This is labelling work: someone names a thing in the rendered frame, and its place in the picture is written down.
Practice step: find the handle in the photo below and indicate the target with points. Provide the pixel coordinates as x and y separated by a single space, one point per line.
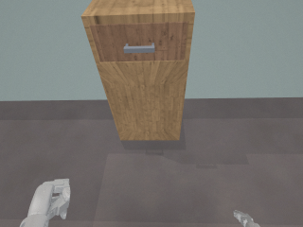
139 49

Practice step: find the robot right hand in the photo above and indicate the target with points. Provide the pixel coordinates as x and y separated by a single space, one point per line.
244 219

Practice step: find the drawer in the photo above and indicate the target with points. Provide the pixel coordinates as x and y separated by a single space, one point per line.
169 40

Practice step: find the robot left hand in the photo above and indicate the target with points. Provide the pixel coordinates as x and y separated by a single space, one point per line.
43 202

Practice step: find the robot left forearm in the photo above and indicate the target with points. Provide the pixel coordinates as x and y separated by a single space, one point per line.
36 220

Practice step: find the cabinet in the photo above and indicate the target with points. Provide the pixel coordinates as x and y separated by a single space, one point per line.
146 98

